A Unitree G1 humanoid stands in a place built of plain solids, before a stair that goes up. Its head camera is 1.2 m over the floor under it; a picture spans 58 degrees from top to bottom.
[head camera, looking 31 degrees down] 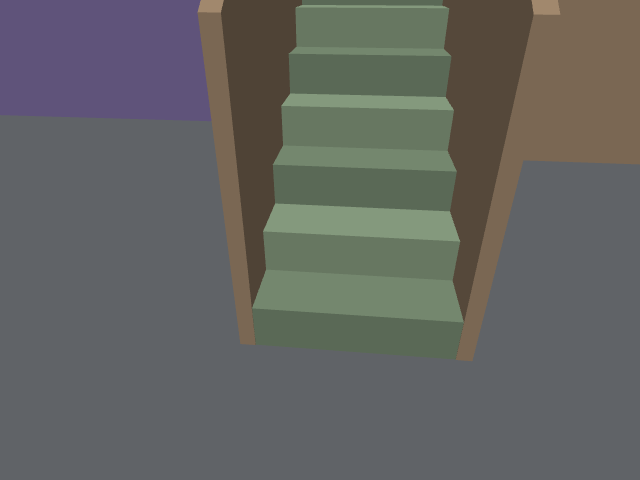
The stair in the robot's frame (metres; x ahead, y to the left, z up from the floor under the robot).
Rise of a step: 0.18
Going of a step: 0.25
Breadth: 0.75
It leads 6 degrees to the right of straight ahead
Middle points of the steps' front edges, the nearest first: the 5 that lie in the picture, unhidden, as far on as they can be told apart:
1.18 -0.13 0.18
1.42 -0.15 0.36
1.67 -0.18 0.54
1.91 -0.20 0.72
2.16 -0.23 0.90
